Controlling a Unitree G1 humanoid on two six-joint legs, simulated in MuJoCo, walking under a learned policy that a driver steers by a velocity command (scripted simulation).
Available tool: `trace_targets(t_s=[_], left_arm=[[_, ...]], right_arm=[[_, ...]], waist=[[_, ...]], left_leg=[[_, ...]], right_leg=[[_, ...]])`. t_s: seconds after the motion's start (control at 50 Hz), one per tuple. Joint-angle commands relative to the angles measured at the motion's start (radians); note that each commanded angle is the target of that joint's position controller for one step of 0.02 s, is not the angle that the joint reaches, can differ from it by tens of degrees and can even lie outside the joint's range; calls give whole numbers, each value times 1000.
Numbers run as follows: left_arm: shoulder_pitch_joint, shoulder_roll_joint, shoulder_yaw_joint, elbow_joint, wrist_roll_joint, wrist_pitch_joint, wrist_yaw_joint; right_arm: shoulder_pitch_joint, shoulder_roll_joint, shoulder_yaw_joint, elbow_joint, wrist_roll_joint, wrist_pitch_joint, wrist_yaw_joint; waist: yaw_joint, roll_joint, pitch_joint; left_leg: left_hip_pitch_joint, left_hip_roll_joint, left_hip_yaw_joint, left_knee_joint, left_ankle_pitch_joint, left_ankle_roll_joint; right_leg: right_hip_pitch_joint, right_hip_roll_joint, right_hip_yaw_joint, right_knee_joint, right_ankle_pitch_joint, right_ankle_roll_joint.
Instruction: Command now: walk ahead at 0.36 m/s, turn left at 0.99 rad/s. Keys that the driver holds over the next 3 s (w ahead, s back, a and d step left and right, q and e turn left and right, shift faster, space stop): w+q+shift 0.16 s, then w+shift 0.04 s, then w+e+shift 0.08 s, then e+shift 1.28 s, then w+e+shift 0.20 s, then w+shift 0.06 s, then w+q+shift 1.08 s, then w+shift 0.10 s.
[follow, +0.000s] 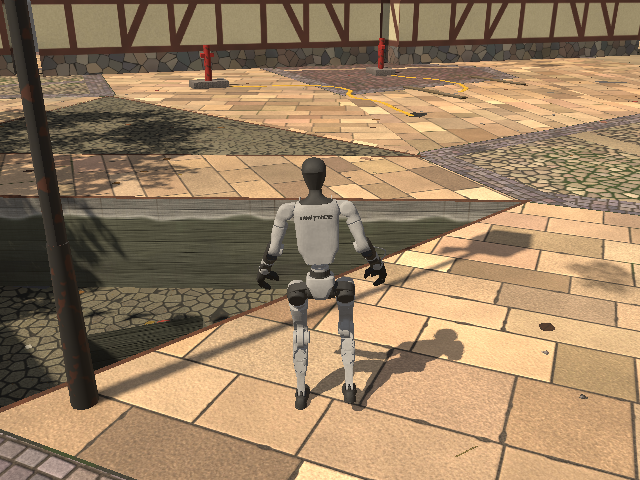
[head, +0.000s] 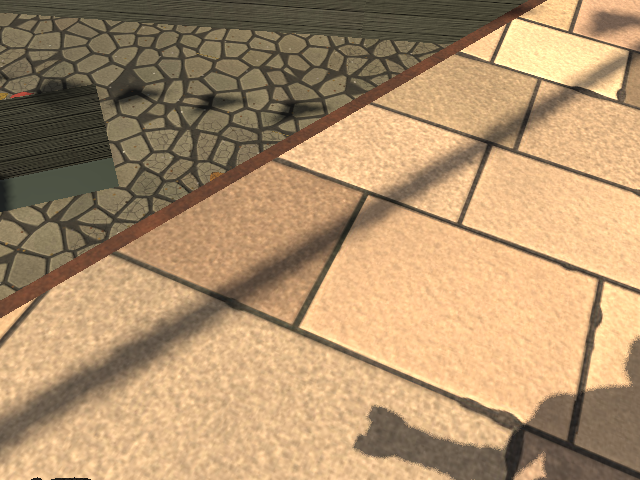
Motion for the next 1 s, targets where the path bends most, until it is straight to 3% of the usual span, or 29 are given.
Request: trace_targets(t_s=[0.02,0.1,0.16,0.2,0.24,0.26,0.28,0.3,0.32,0.34,0.38,0.42,0.46,0.48,0.54,0.58,0.6,0.62,0.64,0.66,0.68,0.7,0.72,0.74,0.78,0.84,0.96,0.98,1.0], left_arm=[[-67,107,29,-84,-15,-48,-14],[-102,58,11,-82,-22,-82,-32],[-91,53,7,-91,-33,-91,-37],[-17,60,10,-75,-41,-95,-35],[149,52,12,-19,-28,-100,-32],[279,73,16,11,-12,-105,-29],[338,175,26,6,29,-107,-33],[315,205,35,13,22,-106,-45],[284,158,20,5,0,-102,-41],[273,116,5,1,-2,-93,-35],[228,78,-16,-15,-7,-75,-20],[246,58,-22,1,-17,-59,2],[270,82,-10,18,-22,-37,22],[286,107,1,21,-26,-26,29],[293,120,17,12,-46,2,45],[222,110,20,-27,-50,5,54],[211,74,14,-51,-40,2,52],[263,-14,-9,-78,-6,3,49],[464,-24,-24,-73,-13,4,43],[486,65,-3,-42,-29,20,41],[392,93,9,-49,-42,35,45],[349,100,17,-50,-43,52,51],[328,101,24,-64,-37,68,56],[315,74,19,-77,-32,81,54],[269,32,9,-113,-25,87,48],[205,17,-2,-149,-19,85,23],[141,82,22,-192,-25,108,-18],[154,93,33,-191,-22,108,-14],[208,129,51,-178,-14,107,-1]], right_arm=[[-3,-174,-45,-73,0,-35,-16],[34,-192,-49,-60,3,-46,-30],[19,-176,-39,-75,10,-43,-25],[9,-139,-22,-82,7,-40,-22],[38,-52,10,-69,-10,-47,-19],[37,17,32,-71,-15,-55,-15],[57,87,58,-126,0,-79,-14],[63,0,39,-125,38,-97,-14],[-3,-71,19,-109,31,-108,-15],[-49,-83,15,-97,2,-119,-16],[-96,-60,16,-107,-38,-139,-13],[-143,-12,31,-120,-51,-149,-3],[-194,50,51,-126,-45,-151,10],[-210,46,47,-125,-35,-148,14],[-201,-11,18,-107,-16,-133,15],[-124,-46,-1,-81,-19,-130,4],[-46,-82,-14,-63,-35,-127,-8],[57,-146,-24,-57,-52,-113,-25],[28,-123,-11,-59,-70,-93,-14],[-15,-68,-6,-57,-51,-77,-11],[-58,-11,7,-58,-40,-70,-16],[-108,8,13,-52,-38,-64,-17],[-154,5,12,-46,-43,-61,-18],[-179,-15,5,-35,-51,-61,-19],[-187,-33,-8,-12,-58,-69,-23],[-205,-67,-24,10,-45,-71,-27],[-200,-125,-50,43,-3,-67,-3],[-182,-111,-49,55,6,-64,0],[-131,-77,-43,79,3,-60,7]], waist=[[-12,165,-128],[-28,182,-105],[-13,206,-75],[18,212,-86],[67,180,-132],[111,73,-152],[82,-212,-134],[60,-242,-28],[54,-132,66],[53,-57,84],[29,-70,77],[34,-117,28],[42,-125,-16],[45,-133,-39],[15,-139,-96],[-50,-130,-134],[-79,-94,-213],[-79,116,-366],[10,331,-500],[16,263,-422],[-1,203,-284],[11,145,-211],[31,155,-158],[42,171,-118],[40,183,-101],[33,153,-125],[36,130,-129],[46,101,-133],[61,19,-139]], left_leg=[[225,223,-431,-305,-388,193],[144,167,-401,-271,-314,179],[17,141,-431,-236,-311,159],[-40,137,-431,-187,-334,132],[-106,95,-351,-44,-368,86],[-231,21,-257,214,-371,39],[-462,-79,-142,562,-379,-7],[-657,-39,-138,708,-331,-5],[-688,21,-112,750,-245,2],[-647,46,-79,723,-169,-4],[-525,66,-44,587,-105,-48],[-399,35,14,427,-69,-95],[-236,-29,58,243,-4,-115],[-164,-63,61,175,48,-119],[-7,-93,2,10,152,-113],[157,-57,-23,-135,286,-76],[331,32,-62,-145,368,-35],[597,290,-265,-63,687,46],[679,527,-548,-58,757,214],[582,509,-523,-87,601,245],[473,421,-380,-122,455,211],[359,350,-265,-155,368,173],[253,315,-193,-183,342,155],[156,289,-113,-217,356,151],[110,288,-31,-251,360,163],[119,318,39,-251,352,163],[154,350,147,-139,235,77],[134,327,178,-65,169,36],[60,278,221,73,78,-19]], right_leg=[[-177,11,84,-95,91,-13],[-29,63,81,-321,125,2],[116,79,76,-406,133,17],[241,56,60,-459,218,8],[427,28,21,-483,223,-23],[567,-74,162,-529,79,-63],[647,-281,630,-703,-254,-205],[597,-387,939,-832,-530,-328],[545,-366,874,-841,-460,-334],[498,-303,731,-811,-262,-311],[417,-189,531,-781,206,-272],[392,-121,385,-752,573,-250],[329,-67,294,-709,713,-222],[307,-58,293,-692,735,-212],[307,-69,373,-627,675,-162],[279,-37,393,-525,678,-105],[219,7,369,-383,610,-70],[62,89,272,-101,85,-26],[-81,125,210,110,-370,-5],[-143,23,161,251,-281,26],[-203,-3,114,291,-189,45],[-195,-34,101,282,-128,57],[-166,-53,93,266,-86,68],[-116,-57,66,248,-48,76],[-80,-71,38,160,4,76],[-10,-101,28,-24,100,46],[161,-56,-58,-319,177,-38],[227,-26,-69,-388,220,-64],[343,-15,-23,-462,311,-105]])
